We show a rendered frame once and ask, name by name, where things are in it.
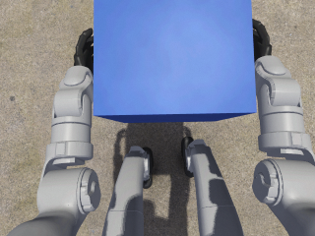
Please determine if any robot right foot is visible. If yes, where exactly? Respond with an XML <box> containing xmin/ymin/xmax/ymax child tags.
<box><xmin>181</xmin><ymin>136</ymin><xmax>194</xmax><ymax>178</ymax></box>

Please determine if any robot right forearm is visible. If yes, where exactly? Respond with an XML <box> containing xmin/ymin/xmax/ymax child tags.
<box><xmin>254</xmin><ymin>55</ymin><xmax>315</xmax><ymax>166</ymax></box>

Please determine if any robot right hand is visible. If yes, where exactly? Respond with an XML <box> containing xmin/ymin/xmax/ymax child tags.
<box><xmin>252</xmin><ymin>19</ymin><xmax>273</xmax><ymax>62</ymax></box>

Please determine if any robot left hand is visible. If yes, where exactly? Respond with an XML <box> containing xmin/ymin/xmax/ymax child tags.
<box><xmin>74</xmin><ymin>28</ymin><xmax>94</xmax><ymax>75</ymax></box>

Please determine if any robot left upper arm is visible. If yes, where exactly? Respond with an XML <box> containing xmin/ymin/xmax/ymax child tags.
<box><xmin>7</xmin><ymin>167</ymin><xmax>101</xmax><ymax>236</ymax></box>

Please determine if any robot left forearm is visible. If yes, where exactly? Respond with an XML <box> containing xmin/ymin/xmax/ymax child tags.
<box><xmin>36</xmin><ymin>65</ymin><xmax>94</xmax><ymax>211</ymax></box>

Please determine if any robot left thigh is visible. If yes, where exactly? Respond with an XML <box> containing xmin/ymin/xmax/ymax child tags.
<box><xmin>101</xmin><ymin>150</ymin><xmax>150</xmax><ymax>236</ymax></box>

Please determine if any robot right upper arm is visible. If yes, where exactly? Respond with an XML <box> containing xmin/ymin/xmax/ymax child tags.
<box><xmin>252</xmin><ymin>158</ymin><xmax>315</xmax><ymax>236</ymax></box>

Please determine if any carton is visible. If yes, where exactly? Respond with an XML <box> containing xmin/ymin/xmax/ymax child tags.
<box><xmin>93</xmin><ymin>0</ymin><xmax>257</xmax><ymax>123</ymax></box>

